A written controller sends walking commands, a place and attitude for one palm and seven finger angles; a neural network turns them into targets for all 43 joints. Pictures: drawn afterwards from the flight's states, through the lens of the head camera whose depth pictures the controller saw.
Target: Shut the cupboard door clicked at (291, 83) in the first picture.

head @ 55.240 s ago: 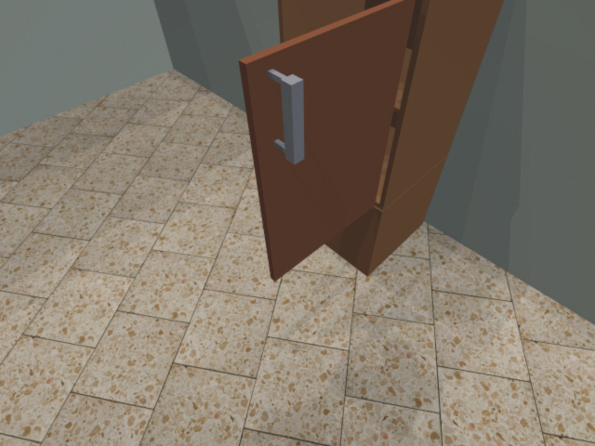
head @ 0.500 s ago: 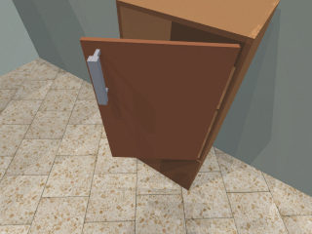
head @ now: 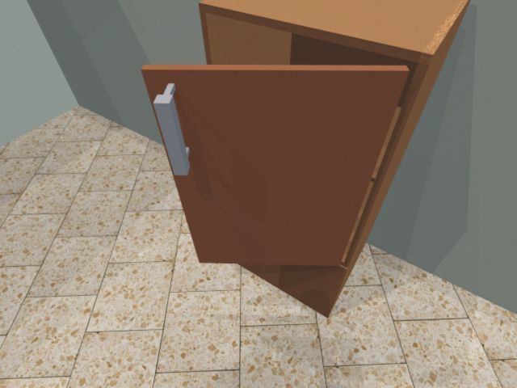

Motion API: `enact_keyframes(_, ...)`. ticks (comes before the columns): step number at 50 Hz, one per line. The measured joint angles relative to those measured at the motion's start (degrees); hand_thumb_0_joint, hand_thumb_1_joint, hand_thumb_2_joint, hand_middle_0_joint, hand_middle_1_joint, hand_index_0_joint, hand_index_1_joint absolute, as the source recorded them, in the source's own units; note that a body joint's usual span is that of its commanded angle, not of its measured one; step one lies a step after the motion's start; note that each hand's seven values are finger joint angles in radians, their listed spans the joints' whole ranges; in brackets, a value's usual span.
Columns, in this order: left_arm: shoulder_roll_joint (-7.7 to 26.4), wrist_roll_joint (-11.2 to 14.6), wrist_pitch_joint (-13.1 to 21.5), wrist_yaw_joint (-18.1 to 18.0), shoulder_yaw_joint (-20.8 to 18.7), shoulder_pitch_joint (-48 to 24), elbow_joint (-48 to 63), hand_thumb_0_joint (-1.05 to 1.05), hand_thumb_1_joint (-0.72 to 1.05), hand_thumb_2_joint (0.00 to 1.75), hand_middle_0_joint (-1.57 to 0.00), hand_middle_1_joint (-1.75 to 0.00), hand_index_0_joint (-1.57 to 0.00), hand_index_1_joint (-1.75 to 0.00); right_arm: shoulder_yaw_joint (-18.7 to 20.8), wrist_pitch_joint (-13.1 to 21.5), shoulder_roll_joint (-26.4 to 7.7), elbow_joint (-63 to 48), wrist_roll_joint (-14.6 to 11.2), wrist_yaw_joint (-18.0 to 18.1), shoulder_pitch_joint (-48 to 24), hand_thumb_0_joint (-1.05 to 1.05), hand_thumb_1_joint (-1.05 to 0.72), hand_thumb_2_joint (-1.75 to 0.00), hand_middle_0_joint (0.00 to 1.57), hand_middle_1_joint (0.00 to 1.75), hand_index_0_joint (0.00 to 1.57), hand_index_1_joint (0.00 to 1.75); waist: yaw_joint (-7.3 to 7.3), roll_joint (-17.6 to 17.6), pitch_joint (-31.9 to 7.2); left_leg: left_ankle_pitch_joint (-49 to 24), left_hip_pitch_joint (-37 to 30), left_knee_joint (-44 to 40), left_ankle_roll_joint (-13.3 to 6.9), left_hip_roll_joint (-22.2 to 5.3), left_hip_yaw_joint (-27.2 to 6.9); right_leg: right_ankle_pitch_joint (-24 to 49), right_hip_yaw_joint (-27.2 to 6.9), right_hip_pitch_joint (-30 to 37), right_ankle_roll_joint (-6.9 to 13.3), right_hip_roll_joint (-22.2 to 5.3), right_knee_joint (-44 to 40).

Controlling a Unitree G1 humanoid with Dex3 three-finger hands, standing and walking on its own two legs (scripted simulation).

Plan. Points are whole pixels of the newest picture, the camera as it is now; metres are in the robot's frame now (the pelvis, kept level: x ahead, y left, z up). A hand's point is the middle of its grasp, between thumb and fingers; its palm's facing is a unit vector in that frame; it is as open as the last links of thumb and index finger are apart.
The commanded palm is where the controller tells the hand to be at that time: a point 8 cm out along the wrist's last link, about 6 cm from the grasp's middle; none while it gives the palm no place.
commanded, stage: look again from close up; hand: left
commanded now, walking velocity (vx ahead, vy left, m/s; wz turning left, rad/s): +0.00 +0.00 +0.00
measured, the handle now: (176, 130) +0.48 +0.17 +0.15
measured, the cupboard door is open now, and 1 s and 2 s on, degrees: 32 32 32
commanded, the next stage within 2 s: raise the hand and make a fist in 0.10 s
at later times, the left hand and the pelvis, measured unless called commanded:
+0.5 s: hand (155, 357) +0.17 +0.16 +0.00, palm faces +0.02 -1.00 -0.05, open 6.7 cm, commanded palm +0.11 +0.22 -0.02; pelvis -0.03 -0.02 -0.05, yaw +1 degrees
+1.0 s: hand (130, 340) +0.18 +0.18 +0.05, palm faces +0.05 -1.00 -0.06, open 4.3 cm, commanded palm +0.14 +0.23 +0.05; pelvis -0.02 -0.02 -0.04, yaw +2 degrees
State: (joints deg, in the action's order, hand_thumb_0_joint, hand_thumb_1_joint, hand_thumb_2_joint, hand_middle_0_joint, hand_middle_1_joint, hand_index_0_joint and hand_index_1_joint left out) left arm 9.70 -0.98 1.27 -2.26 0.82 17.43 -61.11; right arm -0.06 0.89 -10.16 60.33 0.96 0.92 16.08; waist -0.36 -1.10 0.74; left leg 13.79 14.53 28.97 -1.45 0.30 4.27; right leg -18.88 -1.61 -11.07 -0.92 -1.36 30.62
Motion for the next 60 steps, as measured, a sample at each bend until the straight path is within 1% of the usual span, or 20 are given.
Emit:
enact_keyframes(11,1.59,-0.07,0.01,-0.05,-0.06,-2.18,0.13,0.0,0.91,0.89,-0.2,-0.3,-0.2,-0.3,-0.07,0.05,-1.29,0.69,-0.3,0.01,-3.08,0.0,-0.91,-0.9,0.2,0.3,0.2,0.3,0.32,1.04,0.9,0.07,-0.73,-0.41,0.46,-0.89,-0.18,0.71,0.15,1.4,0.26,0.87,-1.96)
enact_keyframes(12,1.38,1.34,-3.53,0.63,-3.29,0.35,9.79,0.0,0.91,0.89,-0.2,-0.3,-0.2,-0.3,-0.24,1.22,-1.35,-1.37,-0.58,0.72,-2.67,0.0,-0.9,-0.9,0.2,0.3,0.21,0.3,0.03,1.33,1.87,0.51,-0.21,0.87,0.53,-1.04,-0.44,0.52,0.43,1.09,0.31,1.0,-0.97)
enact_keyframes(13,1.86,3.27,-4.15,0.11,-4.16,3.62,21.31,0.01,0.91,0.89,-0.2,-0.3,-0.21,-0.3,-0.49,4.03,-1.36,-3.94,-1.44,2.06,-1.39,0.0,-0.9,-0.9,0.2,0.3,0.21,0.3,0.2,1.95,2.06,0.98,0.61,2.09,0.58,-0.9,-0.54,-0.14,0.95,-0.38,0.48,0.76,1.62)
enact_keyframes(15,2.47,6.99,-1.41,-1.5,-3.93,9.03,40.56,0.01,0.91,0.89,-0.21,-0.31,-0.21,-0.31,-0.06,10.03,-1.7,-8.28,-2.41,3.29,1.1,0.01,-0.9,-0.9,0.2,0.3,0.21,0.3,0.25,2.48,0.28,1.6,1.97,3.54,0.82,-0.22,-0.7,-1.58,2.53,-3.05,0.95,-0.36,6.22)
enact_keyframes(18,1.26,9.84,6.52,-0.32,-5.42,8.66,53.74,0.01,0.91,0.89,-0.22,-0.33,-0.23,-0.33,1.55,15.11,-2.68,-14.02,-2.39,2.18,1.47,0.01,-0.9,-0.9,0.2,0.3,0.2,0.3,-1.09,1.39,-3.41,2.85,6.98,7.94,0.9,0.32,-1.98,-4.17,4.12,-6.12,0.96,-1.07,8.23)
enact_keyframes(20,0.15,11.79,14.46,3.74,-7.32,6.69,55.5,0.01,0.91,0.89,-0.24,-0.35,-0.24,-0.35,2.4,15.95,-2.99,-17.19,-2.08,0.95,-0.74,0.01,-0.9,-0.9,0.2,0.3,0.2,0.3,-1.57,0.63,-5.35,3.99,11.87,12.01,1.13,-0.34,-2.24,-5.27,4.3,-10.93,1.21,-0.55,12.08)
enact_keyframes(23,0.24,14.32,26.65,13.1,-9.05,5.78,55.54,0.0,0.91,0.89,-0.28,-0.39,-0.28,-0.39,3.24,16.05,-2.81,-21.92,-1.35,-0.61,-4.24,0.01,-0.9,-0.9,0.2,0.3,0.2,0.3,-1.16,1.53,-7.82,6.25,20.72,19.7,1.71,-1.27,-1.97,-7.65,3.85,-20.37,1.96,0.03,20.71)
enact_keyframes(24,0.59,14.84,29.05,16.13,-9.29,5.89,55.38,0.0,0.91,0.89,-0.29,-0.41,-0.3,-0.41,3.47,15.86,-2.88,-23.57,-1.39,-0.85,-5.19,0.01,-0.9,-0.9,0.2,0.3,0.2,0.3,-0.75,1.88,-8.03,7.14,23.25,22.36,1.8,-1.55,-2.0,-8.67,3.82,-22.96,2.2,0.23,23.5)
enact_keyframes(25,1.01,15.48,29.93,18.65,-9.43,6.29,55.35,0.0,0.91,0.89,-0.31,-0.42,-0.31,-0.42,3.61,15.5,-3.07,-25.21,-1.57,-0.89,-5.97,0.01,-0.9,-0.9,0.2,0.3,0.2,0.3,-0.28,2.12,-7.99,7.91,25.36,24.74,2.0,-1.78,-2.14,-9.41,3.91,-25.05,2.64,0.39,25.92)
enact_keyframes(27,1.75,16.83,28.27,21.64,-9.58,7.93,55.77,0.0,0.91,0.89,-0.34,-0.46,-0.35,-0.46,3.62,14.6,-3.7,-28.17,-2.11,-0.38,-6.82,0.01,-0.9,-0.9,0.2,0.3,0.2,0.3,0.77,2.15,-7.85,9.06,28.43,28.46,2.34,-2.05,-2.71,-10.96,4.38,-27.84,2.9,0.57,29.57)
enact_keyframes(28,2.0,17.39,26.74,22.0,-9.67,9.06,56.21,0.0,0.9,0.89,-0.36,-0.48,-0.37,-0.48,3.55,14.28,-4.01,-29.36,-2.37,0.07,-6.93,0.01,-0.9,-0.9,0.2,0.3,0.2,0.3,1.3,1.94,-7.82,9.56,29.49,29.86,2.42,-2.15,-3.14,-11.47,4.77,-28.64,2.94,0.66,30.72)
enact_keyframes(31,2.65,17.96,23.59,20.04,-10.05,12.45,59.51,0.01,0.9,0.89,-0.42,-0.54,-0.42,-0.53,2.98,14.28,-4.45,-31.46,-2.7,1.5,-6.36,0.01,-0.9,-0.9,0.2,0.3,0.2,0.3,2.77,1.09,-7.74,10.62,31.29,32.57,2.66,-2.41,-4.7,-12.46,6.24,-29.43,3.34,1.03,32.4)
enact_keyframes(35,3.64,18.02,24.53,18.06,-10.1,13.0,65.23,0.01,0.9,0.9,-0.49,-0.61,-0.49,-0.61,1.05,15.24,-4.08,-30.87,-2.63,3.06,-5.14,0.01,-0.9,-0.9,0.2,0.3,0.2,0.3,3.88,-0.23,-7.01,11.07,31.48,33.74,2.79,-2.74,-6.79,-12.54,8.21,-28.25,3.78,1.65,31.9)
enact_keyframes(38,4.49,18.3,23.42,19.26,-9.61,9.69,67.22,0.01,0.9,0.9,-0.54,-0.67,-0.54,-0.67,-0.74,15.26,-3.18,-29.29,-2.84,3.77,-4.35,0.01,-0.9,-0.9,0.2,0.3,0.21,0.3,3.64,-1.01,-6.46,10.73,30.7,32.96,2.93,-2.91,-7.53,-11.94,8.9,-26.97,3.86,1.99,30.37)
enact_keyframes(42,5.71,18.72,16.63,21.01,-9.95,6.15,66.85,0.01,0.9,0.9,-0.61,-0.75,-0.62,-0.75,-2.06,14.02,-1.54,-27.83,-3.22,4.06,-2.57,0.01,-0.9,-0.9,0.2,0.3,0.21,0.3,2.17,-1.46,-6.38,9.61,27.81,29.43,3.02,-3.04,-6.71,-10.53,8.1,-24.54,3.52,2.12,26.94)
enact_keyframes(44,6.02,19.14,13.46,20.72,-10.86,6.16,66.78,0.01,0.9,0.9,-0.65,-0.79,-0.65,-0.79,-2.12,13.41,-1.02,-27.55,-3.21,4.09,-1.31,0.01,-0.9,-0.9,0.2,0.3,0.21,0.3,1.34,-1.46,-6.52,9.04,25.78,27.1,2.9,-3.02,-5.8,-9.8,7.23,-23.0,3.21,2.05,24.93)
enact_keyframes(46,6.03,19.64,11.81,19.83,-12.0,6.97,67.13,0.01,0.9,0.9,-0.69,-0.83,-0.69,-0.83,-1.88,13.13,-0.96,-27.38,-3.13,4.03,-0.05,0.01,-0.9,-0.9,0.2,0.3,0.21,0.3,0.73,-1.41,-6.59,8.56,23.8,24.92,2.66,-2.92,-4.93,-9.14,6.42,-21.43,2.87,1.93,23.01)
enact_keyframes(49,5.66,20.18,11.91,18.56,-13.28,8.67,68.55,0.01,0.9,0.9,-0.74,-0.89,-0.74,-0.89,-1.24,13.28,-1.68,-27.18,-3.0,3.77,1.51,0.01,-0.9,-0.9,0.2,0.3,0.21,0.3,0.45,-1.3,-6.54,8.01,21.5,22.43,2.24,-2.66,-4.05,-8.36,5.62,-19.46,2.43,1.66,20.67)
enact_keyframes(54,5.28,20.42,13.2,18.49,-12.98,9.75,70.86,0.01,0.9,0.9,-0.83,-0.99,-0.83,-0.99,-0.45,14.14,-3.88,-26.86,-3.14,3.54,2.06,0.01,-0.9,-0.9,0.2,0.3,0.21,0.3,1.07,-1.23,-5.66,7.56,19.45,20.56,1.49,-2.07,-3.72,-7.6,5.37,-17.17,1.77,1.14,18.32)
enact_keyframes(60,5.57,19.57,11.2,17.97,-11.51,8.32,72.96,0.01,0.9,0.9,-0.94,-1.11,-0.94,-1.11,-0.6,15.05,-4.73,-27.17,-3.45,3.72,0.07,0.01,-0.9,-0.9,0.2,0.3,0.21,0.3,1.82,-0.87,-4.72,6.98,17.06,18.82,0.82,-1.57,-3.67,-6.64,5.39,-14.4,1.2,0.74,15.89)
